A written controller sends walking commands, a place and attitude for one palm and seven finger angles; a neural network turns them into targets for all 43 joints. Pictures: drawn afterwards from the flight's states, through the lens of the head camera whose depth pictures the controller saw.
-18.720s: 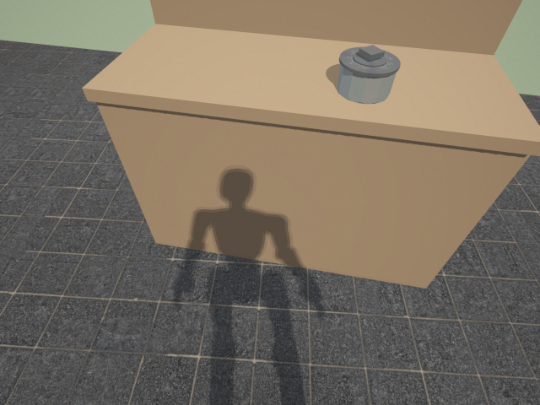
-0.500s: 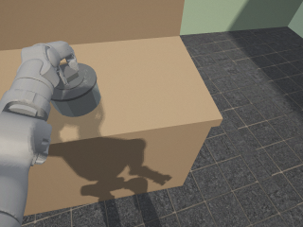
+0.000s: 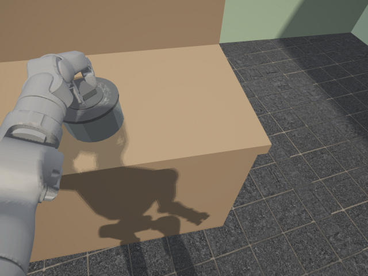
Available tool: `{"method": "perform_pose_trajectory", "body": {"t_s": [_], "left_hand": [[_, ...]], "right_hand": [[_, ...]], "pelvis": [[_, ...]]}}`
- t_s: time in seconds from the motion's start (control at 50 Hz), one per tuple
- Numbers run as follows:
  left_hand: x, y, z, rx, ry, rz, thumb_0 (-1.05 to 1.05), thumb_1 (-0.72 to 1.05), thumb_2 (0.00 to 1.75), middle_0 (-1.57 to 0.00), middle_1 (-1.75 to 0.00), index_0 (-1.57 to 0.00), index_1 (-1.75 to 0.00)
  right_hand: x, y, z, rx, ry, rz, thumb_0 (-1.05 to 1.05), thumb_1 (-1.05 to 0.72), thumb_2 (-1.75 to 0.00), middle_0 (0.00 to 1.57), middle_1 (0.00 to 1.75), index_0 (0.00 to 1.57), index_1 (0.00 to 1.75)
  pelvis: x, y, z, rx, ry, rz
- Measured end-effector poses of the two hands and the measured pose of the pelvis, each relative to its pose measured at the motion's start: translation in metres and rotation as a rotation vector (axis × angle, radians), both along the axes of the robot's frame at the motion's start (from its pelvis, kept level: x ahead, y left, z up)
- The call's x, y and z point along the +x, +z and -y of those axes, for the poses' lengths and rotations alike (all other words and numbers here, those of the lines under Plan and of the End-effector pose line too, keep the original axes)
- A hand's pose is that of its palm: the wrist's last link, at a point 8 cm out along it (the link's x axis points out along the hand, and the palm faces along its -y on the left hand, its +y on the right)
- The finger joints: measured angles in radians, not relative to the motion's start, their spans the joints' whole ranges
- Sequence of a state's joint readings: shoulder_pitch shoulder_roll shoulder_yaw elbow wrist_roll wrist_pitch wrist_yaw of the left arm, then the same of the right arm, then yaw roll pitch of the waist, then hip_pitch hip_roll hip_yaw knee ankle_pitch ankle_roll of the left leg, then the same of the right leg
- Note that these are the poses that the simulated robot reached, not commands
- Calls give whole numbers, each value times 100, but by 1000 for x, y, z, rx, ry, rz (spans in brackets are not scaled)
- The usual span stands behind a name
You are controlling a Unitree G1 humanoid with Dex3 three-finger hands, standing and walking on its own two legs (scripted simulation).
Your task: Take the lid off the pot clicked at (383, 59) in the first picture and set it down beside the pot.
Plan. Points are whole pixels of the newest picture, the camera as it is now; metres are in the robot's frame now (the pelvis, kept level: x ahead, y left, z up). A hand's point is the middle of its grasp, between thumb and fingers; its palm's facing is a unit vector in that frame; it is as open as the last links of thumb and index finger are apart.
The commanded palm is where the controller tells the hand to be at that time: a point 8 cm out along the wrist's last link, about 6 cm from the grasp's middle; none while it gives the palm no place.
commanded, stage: lift the lid straight up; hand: left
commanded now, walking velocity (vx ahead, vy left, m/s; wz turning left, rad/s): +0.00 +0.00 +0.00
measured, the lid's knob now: (82, 91) +0.51 +0.20 +0.13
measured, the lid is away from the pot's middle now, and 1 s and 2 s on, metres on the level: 0.00 0.01 0.01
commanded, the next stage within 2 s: move the lid sideways beside the pot in 1.92 s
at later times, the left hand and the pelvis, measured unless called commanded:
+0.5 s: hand (73, 82) +0.49 +0.20 +0.17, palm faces -0.40 -0.15 -0.90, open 8.7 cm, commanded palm +0.49 +0.20 +0.25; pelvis +0.00 +0.00 +0.00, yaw +0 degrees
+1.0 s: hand (67, 63) +0.49 +0.20 +0.22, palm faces -0.36 -0.17 -0.92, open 8.7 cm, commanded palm +0.49 +0.20 +0.29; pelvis +0.00 -0.01 +0.01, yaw +0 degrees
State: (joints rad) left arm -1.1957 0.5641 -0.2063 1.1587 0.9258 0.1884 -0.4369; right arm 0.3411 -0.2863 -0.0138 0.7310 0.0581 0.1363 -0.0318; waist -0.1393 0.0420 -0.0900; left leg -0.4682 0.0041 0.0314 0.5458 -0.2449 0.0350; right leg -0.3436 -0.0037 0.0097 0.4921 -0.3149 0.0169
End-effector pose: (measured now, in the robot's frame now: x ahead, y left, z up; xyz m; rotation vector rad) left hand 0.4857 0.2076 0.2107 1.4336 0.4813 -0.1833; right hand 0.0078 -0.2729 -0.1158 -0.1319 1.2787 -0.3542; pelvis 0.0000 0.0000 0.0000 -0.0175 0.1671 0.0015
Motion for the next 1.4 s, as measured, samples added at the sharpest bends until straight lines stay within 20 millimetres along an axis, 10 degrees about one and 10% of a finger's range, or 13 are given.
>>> {"method": "perform_pose_trajectory", "body": {"t_s": [1.4], "left_hand": [[-2,95,-4,14,62,78,-3,19,72,-58,-109,-49,-99]], "right_hand": [[23,5,5,5,72,58,0,-90,-90,20,30,20,30]], "pelvis": [[1,6,3,3,29,20]]}}
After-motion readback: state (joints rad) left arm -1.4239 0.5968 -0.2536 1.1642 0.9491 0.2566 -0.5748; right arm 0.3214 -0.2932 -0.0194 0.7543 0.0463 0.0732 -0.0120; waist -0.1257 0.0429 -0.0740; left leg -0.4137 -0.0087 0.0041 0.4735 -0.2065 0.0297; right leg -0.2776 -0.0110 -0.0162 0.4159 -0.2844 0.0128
